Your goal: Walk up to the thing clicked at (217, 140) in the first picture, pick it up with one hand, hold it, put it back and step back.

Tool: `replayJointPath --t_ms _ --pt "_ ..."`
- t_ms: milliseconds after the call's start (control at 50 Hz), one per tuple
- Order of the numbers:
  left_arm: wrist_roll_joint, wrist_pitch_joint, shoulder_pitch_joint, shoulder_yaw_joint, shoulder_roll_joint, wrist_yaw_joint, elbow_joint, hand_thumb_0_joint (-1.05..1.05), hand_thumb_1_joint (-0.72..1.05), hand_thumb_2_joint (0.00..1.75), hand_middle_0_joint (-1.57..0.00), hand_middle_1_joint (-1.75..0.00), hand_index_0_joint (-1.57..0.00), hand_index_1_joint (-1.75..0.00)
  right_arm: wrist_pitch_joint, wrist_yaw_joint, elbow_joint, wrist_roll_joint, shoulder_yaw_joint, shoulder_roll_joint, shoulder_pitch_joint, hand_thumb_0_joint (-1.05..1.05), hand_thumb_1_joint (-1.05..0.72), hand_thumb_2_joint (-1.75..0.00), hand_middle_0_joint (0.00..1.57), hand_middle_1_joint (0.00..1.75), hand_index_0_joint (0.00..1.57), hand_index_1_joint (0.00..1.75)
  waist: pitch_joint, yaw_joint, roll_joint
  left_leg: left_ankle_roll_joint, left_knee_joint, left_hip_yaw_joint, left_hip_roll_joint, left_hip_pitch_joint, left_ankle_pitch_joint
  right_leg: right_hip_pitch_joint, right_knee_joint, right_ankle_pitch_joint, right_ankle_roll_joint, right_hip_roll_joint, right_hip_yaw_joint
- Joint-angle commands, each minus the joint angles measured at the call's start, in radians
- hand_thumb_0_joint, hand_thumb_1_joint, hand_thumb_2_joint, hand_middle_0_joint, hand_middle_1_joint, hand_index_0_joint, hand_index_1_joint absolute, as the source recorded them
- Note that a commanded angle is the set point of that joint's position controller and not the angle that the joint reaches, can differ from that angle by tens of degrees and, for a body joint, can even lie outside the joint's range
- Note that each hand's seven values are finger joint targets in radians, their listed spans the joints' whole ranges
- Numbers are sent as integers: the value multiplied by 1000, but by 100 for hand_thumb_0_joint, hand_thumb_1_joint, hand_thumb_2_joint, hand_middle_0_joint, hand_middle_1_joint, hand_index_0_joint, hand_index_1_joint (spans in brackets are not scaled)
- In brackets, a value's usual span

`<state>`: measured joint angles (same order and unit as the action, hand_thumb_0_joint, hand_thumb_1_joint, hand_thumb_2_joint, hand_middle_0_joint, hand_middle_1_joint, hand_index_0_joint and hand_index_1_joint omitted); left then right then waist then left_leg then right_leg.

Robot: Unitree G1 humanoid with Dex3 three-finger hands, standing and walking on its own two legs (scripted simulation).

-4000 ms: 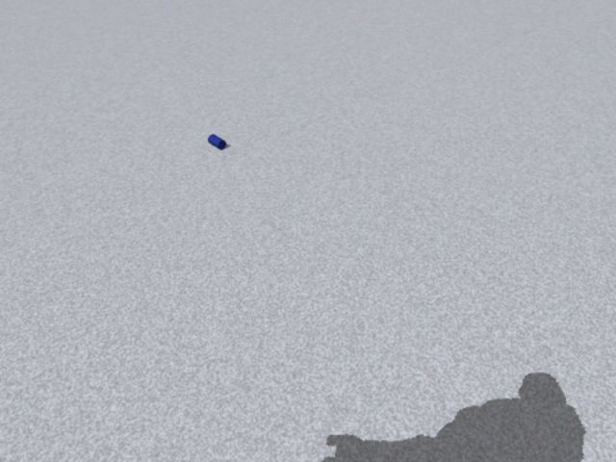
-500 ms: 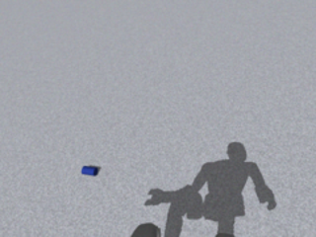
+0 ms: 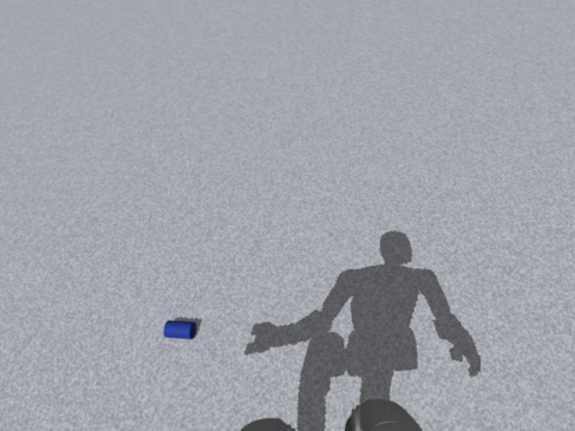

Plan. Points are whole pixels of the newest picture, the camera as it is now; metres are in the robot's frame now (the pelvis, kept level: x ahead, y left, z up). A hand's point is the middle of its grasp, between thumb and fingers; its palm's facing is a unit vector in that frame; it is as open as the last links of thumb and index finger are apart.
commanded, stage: walk up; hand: left
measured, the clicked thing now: (180, 329) +0.53 +0.47 -0.71
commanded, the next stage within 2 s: none
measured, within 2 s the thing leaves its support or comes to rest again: neither
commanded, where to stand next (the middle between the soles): +0.14 +0.25 m, yaw -3 degrees
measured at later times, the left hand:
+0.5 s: hand out of the picture +0.11 +0.56 -0.13, palm faces -0.04 -0.81 -0.59, open 7.4 cm
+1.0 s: hand out of the picture +0.22 +0.56 -0.13, palm faces -0.06 -0.93 -0.35, open 7.4 cm
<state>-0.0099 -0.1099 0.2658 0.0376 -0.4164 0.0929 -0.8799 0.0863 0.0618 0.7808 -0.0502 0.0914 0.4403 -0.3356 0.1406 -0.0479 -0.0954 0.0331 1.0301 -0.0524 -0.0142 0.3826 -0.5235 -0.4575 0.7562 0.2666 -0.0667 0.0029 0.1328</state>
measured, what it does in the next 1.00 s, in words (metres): steps to the left: left foot, then right foot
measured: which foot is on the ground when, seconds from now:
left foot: up 0.00-0.30, down 0.32-1.00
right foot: down 0.00-0.34, up 0.36-0.58, down 0.60-0.76, up 0.78-1.00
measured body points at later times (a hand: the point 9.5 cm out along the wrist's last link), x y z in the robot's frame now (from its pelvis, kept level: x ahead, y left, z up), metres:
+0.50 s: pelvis +0.06 +0.22 +0.00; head +0.10 +0.21 +0.44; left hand +0.12 +0.60 -0.09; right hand +0.14 -0.11 -0.11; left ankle +0.07 +0.33 -0.70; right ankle +0.10 +0.08 -0.66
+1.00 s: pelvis +0.09 +0.30 +0.03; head +0.13 +0.32 +0.47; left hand +0.22 +0.61 -0.11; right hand +0.17 -0.01 -0.08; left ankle +0.08 +0.37 -0.70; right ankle +0.09 +0.14 -0.68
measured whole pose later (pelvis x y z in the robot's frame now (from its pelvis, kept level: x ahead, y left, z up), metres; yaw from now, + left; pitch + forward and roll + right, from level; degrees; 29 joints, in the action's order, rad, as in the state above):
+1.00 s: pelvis +0.09 +0.30 +0.03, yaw -3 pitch -2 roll -2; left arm 0.01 0.01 0.06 0.02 -0.40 0.02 -1.01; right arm -0.05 -0.03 0.97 -0.01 0.01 0.34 -0.14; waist 0.13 0.00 0.02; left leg 0.06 0.63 -0.10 0.00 0.22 -0.37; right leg -0.33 0.77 0.38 -0.04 -0.02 -0.06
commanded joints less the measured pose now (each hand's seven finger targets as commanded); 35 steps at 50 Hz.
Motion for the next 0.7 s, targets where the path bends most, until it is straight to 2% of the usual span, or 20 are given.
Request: replayJointPath --t_ms 0,40,100,160,220,260,280,300,320,340,360,420,500,520,560,580,600,620,660,680 --pt "4 6 100 113 -367 50 58 0 90 90 -20 -30 -20 -30 -14 -26 -106 -8 80 247 44 0 -90 -90 20 30 20 30 -121 75 24 -41 358 255 94 340 15 243 -417 262 -229 -451 -664" --pt "-8 0 58 106 -337 41 66 0 90 90 -20 -30 -20 -30 -13 -16 -78 -6 79 242 0 0 -90 -90 20 30 20 30 -77 37 109 -42 325 237 101 285 76 125 -366 160 -168 -359 -453" --pt "-18 -10 85 114 -347 28 66 0 90 90 -20 -30 -20 -30 -9 1 -79 -8 76 214 7 0 -90 -90 20 30 20 30 -101 40 183 -52 239 193 117 249 115 98 -299 48 -157 -308 -316" --pt "-28 -9 51 135 -399 26 75 0 90 90 -20 -30 -20 -30 -5 17 -104 -8 73 202 55 0 -90 -90 20 30 20 30 -91 41 293 -52 48 113 160 183 80 20 -283 115 -157 -288 -263" --pt "-33 2 74 142 -427 20 69 0 90 90 -20 -30 -20 -30 -4 30 -108 -9 90 221 91 0 -90 -90 20 30 20 30 -109 61 264 -42 -52 36 128 97 29 -41 -243 256 -147 -273 -273" --pt "-28 12 8 146 -446 22 75 0 90 90 -20 -30 -20 -30 -8 27 -87 -9 97 219 -12 0 -90 -90 20 30 20 30 -152 -15 259 -34 -197 -7 107 -16 123 -69 -150 227 -119 -276 -267" --pt "-30 22 2 129 -393 24 73 0 90 90 -20 -30 -20 -30 -14 22 -55 -16 107 232 -78 0 -90 -90 20 30 20 30 -181 -49 168 -27 -280 -16 70 -146 93 -146 1 213 -78 -223 -189" --pt "-28 33 19 102 -308 26 62 0 90 90 -20 -30 -20 -30 -20 15 -35 -34 117 264 -148 0 -90 -90 20 30 20 30 -176 -90 -25 1 -423 74 71 -212 -44 -240 246 224 -29 -134 -84" --pt "-8 31 -41 76 -242 38 98 0 90 90 -20 -30 -20 -30 -25 10 -71 -16 128 389 -100 0 -90 -90 20 30 20 30 -94 -109 -357 109 -697 583 308 -140 -100 -454 437 419 25 53 -3" --pt "-15 24 -64 71 -274 57 70 0 90 90 -20 -30 -20 -30 -32 -1 -89 -4 130 437 19 0 -90 -90 20 30 20 30 -43 -65 -308 222 -754 732 378 -24 -179 -414 515 389 2 -36 -126" --pt "-4 20 -67 75 -309 50 41 0 90 90 -20 -30 -20 -30 -35 -10 -112 -12 108 338 50 0 -90 -90 20 30 20 30 -2 -63 -100 221 -662 573 336 -4 -48 -405 525 322 23 -40 -141" --pt "24 9 113 77 -291 32 -40 0 90 90 -20 -30 -20 -30 -39 -23 -119 -9 82 285 110 0 -90 -90 20 30 20 30 -62 25 -166 192 -486 356 254 -89 272 -270 365 229 27 -91 -74" --pt "1 10 72 70 -216 -5 -6 0 90 90 -20 -30 -20 -30 -62 -39 -95 18 49 233 81 0 -90 -90 20 30 20 30 -114 37 -86 208 -420 323 286 -71 633 -45 183 215 19 -50 -57" --pt "-2 12 71 66 -194 -13 -1 0 90 90 -20 -30 -20 -30 -68 -45 -87 35 38 221 105 0 -90 -90 20 30 20 30 -130 61 -32 193 -391 303 291 -47 649 39 84 134 11 -33 -61" --pt "-12 15 70 74 -207 -23 8 0 90 90 -20 -30 -20 -30 -86 -56 -75 64 9 173 112 0 -90 -90 20 30 20 30 -183 105 49 94 -303 230 243 42 656 277 -130 -32 -24 -36 -135" --pt "-21 15 88 91 -273 -22 16 0 90 90 -20 -30 -20 -30 -100 -61 -81 73 -4 147 121 0 -90 -90 20 30 20 30 -218 126 158 9 -170 176 177 128 649 371 -186 -148 -90 -169 -352" --pt "-13 16 50 96 -310 -24 36 0 90 90 -20 -30 -20 -30 -101 -66 -61 76 -10 134 82 0 -90 -90 20 30 20 30 -243 105 183 -53 -45 100 73 141 385 366 -237 -191 -206 -349 -601" --pt "3 24 -9 80 -298 -35 45 0 90 90 -20 -30 -20 -30 -90 -83 -34 68 10 177 83 0 -90 -90 20 30 20 30 -255 75 180 -37 -52 105 53 56 -90 262 -211 -278 -298 -427 -639" --pt "-2 34 -102 61 -263 -45 47 0 90 90 -20 -30 -20 -30 -97 -87 17 55 11 173 58 0 -90 -90 20 30 20 30 -190 33 180 -15 -164 120 66 -26 -53 113 -179 -264 -215 -348 -486" --pt "1 44 -154 46 -242 -50 54 0 90 90 -20 -30 -20 -30 -110 -84 56 59 7 163 -2 0 -90 -90 20 30 20 30 -191 -6 187 -7 -360 104 73 -121 148 75 -128 -254 -131 -265 -365"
